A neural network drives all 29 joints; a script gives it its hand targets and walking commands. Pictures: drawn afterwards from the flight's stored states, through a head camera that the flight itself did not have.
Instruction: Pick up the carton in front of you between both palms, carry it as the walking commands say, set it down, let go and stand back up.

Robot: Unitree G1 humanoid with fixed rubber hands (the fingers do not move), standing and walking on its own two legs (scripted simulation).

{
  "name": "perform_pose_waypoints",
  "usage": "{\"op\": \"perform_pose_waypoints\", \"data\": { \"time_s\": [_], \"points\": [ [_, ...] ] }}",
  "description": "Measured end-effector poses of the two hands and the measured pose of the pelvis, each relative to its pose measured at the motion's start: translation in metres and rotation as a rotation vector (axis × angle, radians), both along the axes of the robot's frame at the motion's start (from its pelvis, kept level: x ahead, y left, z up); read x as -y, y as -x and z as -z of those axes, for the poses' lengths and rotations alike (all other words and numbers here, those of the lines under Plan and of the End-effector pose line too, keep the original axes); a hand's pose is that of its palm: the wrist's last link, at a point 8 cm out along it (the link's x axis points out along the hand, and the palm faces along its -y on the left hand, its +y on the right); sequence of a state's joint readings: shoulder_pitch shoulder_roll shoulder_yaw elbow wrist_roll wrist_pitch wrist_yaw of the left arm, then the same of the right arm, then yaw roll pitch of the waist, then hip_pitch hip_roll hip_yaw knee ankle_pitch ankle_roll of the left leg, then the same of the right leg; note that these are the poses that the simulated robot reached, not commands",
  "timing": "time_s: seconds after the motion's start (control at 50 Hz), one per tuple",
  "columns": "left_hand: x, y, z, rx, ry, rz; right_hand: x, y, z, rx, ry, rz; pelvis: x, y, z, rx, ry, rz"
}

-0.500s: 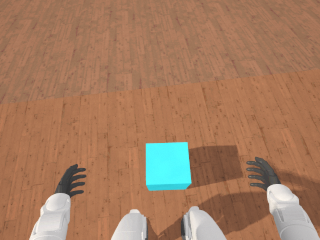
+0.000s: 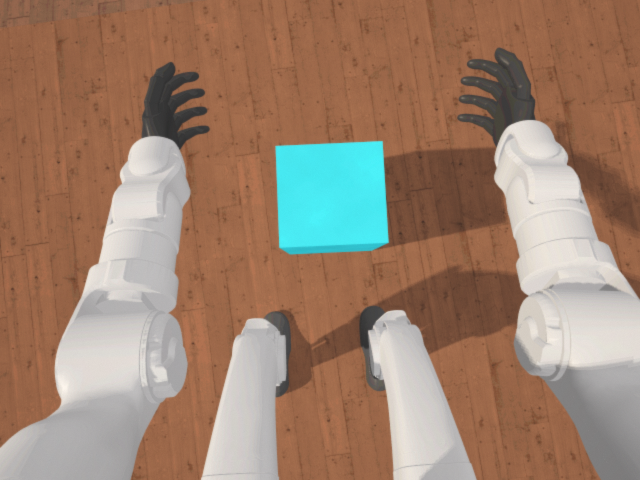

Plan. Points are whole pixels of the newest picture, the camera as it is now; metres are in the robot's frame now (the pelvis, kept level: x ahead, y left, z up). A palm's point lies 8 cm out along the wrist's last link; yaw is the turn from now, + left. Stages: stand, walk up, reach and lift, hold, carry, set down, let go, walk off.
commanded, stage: reach and lift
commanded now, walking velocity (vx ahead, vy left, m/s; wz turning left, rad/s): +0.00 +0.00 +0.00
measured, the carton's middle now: (330, 205) +0.48 -0.02 -0.52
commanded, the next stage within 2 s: none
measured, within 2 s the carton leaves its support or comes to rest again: leaves its support in 1.76 s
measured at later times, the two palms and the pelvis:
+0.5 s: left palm (216, 188) +0.48 +0.18 -0.31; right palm (444, 178) +0.48 -0.22 -0.31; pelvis +0.01 +0.00 -0.15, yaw +1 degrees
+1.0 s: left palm (236, 198) +0.49 +0.18 -0.45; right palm (415, 194) +0.48 -0.20 -0.46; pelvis -0.03 +0.00 -0.27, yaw +1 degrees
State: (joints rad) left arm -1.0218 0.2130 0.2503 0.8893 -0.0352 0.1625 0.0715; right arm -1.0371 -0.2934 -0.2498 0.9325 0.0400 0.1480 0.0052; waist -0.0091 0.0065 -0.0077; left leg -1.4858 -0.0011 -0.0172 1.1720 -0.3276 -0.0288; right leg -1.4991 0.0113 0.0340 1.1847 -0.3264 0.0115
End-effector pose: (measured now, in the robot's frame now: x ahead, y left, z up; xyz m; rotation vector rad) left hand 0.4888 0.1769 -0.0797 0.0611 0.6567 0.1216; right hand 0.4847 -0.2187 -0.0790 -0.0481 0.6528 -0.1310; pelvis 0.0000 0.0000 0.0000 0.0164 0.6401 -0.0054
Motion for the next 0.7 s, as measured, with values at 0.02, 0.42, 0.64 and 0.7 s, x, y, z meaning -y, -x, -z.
{"op": "perform_pose_waypoints", "data": {
  "time_s": [0.02,0.42,0.64,0.7],
  "points": [
    [0.002,-0.004,0.003,0.006,0.002,0.000,-0.001,-0.004,0.003,0.006,-0.001,0.000,0.000,0.000,0.002,-0.016,-0.001,0.000],
    [-0.003,0.002,0.189,-0.054,-0.001,-0.014,-0.004,0.002,0.189,-0.058,0.009,0.026,0.000,-0.020,0.111,-0.274,-0.004,-0.011],
    [0.001,0.005,0.276,-0.033,0.008,-0.009,-0.004,0.007,0.274,-0.038,0.004,0.030,-0.003,0.008,0.199,-0.177,0.000,-0.011],
    [0.003,0.004,0.293,-0.048,0.009,-0.011,-0.006,0.006,0.292,-0.052,-0.002,0.033,-0.004,0.016,0.215,-0.144,0.000,-0.011]
  ]
}}
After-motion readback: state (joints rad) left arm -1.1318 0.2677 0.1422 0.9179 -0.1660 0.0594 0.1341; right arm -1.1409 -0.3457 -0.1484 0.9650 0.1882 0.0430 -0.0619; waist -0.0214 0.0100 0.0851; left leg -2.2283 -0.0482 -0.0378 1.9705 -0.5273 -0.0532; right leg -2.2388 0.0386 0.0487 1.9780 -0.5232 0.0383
